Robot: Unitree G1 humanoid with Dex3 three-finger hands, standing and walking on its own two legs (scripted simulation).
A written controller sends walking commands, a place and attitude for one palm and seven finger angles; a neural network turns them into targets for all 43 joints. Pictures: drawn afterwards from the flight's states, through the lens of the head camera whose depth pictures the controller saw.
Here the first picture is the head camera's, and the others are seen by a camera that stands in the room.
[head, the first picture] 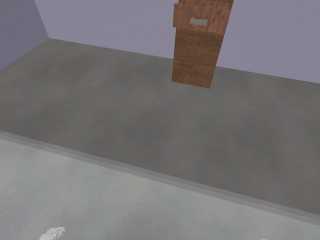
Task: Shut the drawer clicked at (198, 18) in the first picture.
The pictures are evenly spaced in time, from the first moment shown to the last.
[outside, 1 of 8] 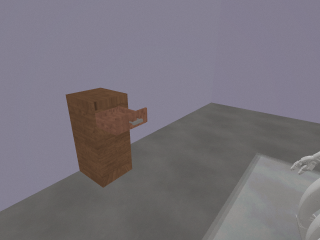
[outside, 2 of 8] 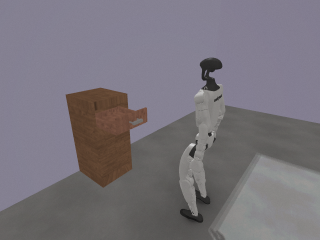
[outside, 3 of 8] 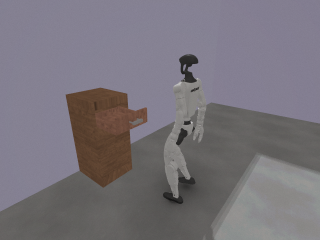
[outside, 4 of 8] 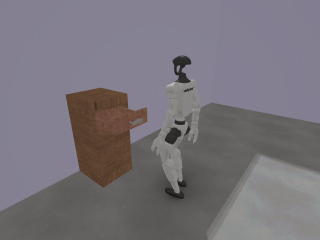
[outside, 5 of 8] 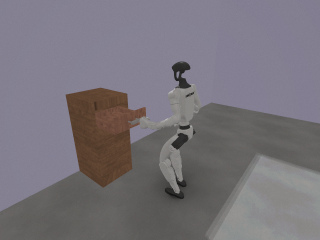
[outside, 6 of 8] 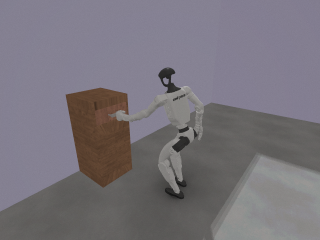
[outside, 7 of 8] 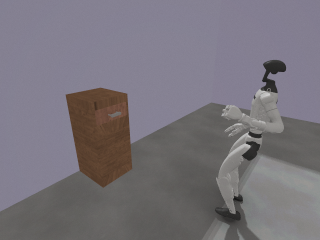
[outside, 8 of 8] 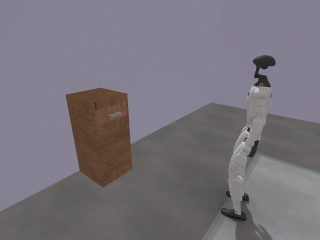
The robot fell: no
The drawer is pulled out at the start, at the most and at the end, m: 0.29 0.29 0.00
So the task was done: yes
